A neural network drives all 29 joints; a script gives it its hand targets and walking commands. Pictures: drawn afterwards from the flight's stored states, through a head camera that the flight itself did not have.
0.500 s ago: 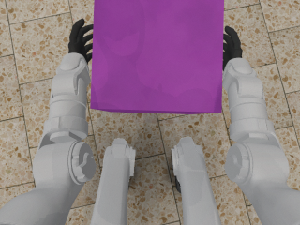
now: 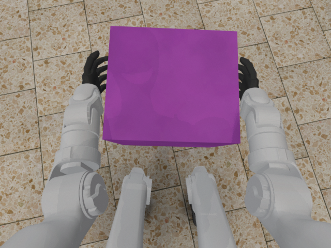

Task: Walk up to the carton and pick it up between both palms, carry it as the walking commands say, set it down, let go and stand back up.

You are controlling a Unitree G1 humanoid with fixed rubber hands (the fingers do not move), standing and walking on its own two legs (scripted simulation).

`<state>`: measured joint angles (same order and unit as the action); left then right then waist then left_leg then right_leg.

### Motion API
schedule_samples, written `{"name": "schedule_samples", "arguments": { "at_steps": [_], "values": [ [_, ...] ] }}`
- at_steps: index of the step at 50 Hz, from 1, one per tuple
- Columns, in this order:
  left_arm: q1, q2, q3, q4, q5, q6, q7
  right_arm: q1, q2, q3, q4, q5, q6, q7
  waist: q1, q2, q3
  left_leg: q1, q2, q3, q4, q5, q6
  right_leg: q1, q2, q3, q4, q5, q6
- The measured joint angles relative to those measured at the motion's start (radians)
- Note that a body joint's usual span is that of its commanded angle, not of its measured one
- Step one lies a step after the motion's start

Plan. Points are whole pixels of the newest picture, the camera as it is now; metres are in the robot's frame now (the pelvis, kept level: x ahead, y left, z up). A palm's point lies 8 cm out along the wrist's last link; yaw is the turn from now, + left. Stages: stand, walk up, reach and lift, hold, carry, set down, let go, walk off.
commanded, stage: reach and lift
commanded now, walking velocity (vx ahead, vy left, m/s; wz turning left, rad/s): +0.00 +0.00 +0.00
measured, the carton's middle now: (169, 98) +0.47 +0.00 -0.13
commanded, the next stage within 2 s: none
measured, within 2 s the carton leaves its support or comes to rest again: neither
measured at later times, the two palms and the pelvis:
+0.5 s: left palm (78, 80) +0.46 +0.17 +0.02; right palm (264, 85) +0.45 -0.19 +0.01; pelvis +0.03 +0.00 +0.07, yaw +0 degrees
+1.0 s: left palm (54, 73) +0.44 +0.18 +0.10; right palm (288, 79) +0.43 -0.18 +0.08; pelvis +0.06 +0.00 +0.14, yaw +0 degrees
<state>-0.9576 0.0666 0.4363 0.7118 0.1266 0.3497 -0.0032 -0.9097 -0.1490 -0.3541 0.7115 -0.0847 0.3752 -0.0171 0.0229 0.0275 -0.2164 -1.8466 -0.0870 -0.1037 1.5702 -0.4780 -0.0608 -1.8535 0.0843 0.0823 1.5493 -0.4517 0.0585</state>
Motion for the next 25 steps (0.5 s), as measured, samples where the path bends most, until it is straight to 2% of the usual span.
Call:
{"name": "schedule_samples", "arguments": {
  "at_steps": [25],
  "values": [
    [0.190, -0.061, -0.012, -0.045, 0.015, -0.016, -0.007, 0.186, 0.051, 0.005, -0.025, -0.012, -0.029, 0.014, -0.003, -0.007, -0.047, 0.297, 0.006, -0.008, -0.234, 0.019, 0.013, 0.296, -0.002, 0.018, -0.232, 0.017, -0.008]
  ]
}}
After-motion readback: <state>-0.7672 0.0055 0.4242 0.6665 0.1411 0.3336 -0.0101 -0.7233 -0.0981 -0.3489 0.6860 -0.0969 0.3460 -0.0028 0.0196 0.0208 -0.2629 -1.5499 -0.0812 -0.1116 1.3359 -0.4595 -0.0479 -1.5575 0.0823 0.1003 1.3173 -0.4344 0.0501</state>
